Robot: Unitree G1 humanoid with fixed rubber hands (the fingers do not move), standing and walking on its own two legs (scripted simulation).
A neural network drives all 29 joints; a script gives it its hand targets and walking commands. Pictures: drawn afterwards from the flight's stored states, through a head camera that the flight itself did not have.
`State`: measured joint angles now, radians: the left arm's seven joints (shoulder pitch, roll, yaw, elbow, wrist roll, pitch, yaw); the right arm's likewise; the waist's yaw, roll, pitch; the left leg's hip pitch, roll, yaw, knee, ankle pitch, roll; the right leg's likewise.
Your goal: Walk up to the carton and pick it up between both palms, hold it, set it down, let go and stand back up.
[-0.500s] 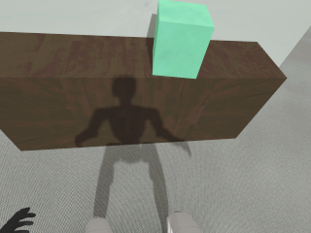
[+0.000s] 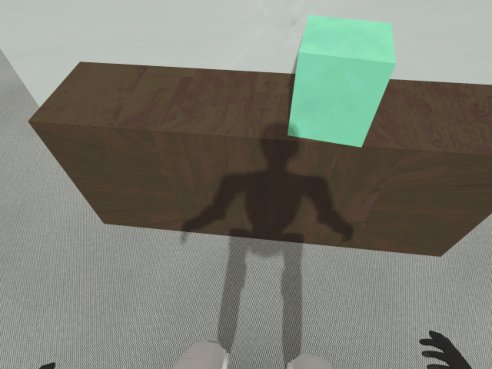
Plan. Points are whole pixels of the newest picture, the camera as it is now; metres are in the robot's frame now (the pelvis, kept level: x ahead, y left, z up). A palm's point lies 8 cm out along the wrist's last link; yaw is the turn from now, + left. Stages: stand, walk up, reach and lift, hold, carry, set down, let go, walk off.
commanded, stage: walk up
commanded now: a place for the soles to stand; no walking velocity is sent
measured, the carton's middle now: (335, 83) +0.81 -0.19 +0.01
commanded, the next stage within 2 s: none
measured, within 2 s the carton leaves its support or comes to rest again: neither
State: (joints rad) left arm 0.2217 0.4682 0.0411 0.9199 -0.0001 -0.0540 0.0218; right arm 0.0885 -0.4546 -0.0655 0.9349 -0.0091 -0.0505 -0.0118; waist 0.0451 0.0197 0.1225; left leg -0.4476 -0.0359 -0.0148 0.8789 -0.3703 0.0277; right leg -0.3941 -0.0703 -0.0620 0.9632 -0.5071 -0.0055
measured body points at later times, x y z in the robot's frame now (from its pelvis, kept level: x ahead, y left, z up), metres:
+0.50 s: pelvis +0.03 +0.00 +0.02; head +0.04 +0.01 +0.47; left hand +0.15 +0.33 -0.09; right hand +0.14 -0.33 -0.08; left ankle +0.06 +0.11 -0.69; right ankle +0.01 -0.13 -0.69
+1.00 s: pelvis +0.04 +0.00 +0.03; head +0.04 +0.00 +0.48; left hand +0.16 +0.32 -0.08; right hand +0.15 -0.33 -0.07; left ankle +0.06 +0.11 -0.69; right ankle +0.01 -0.13 -0.69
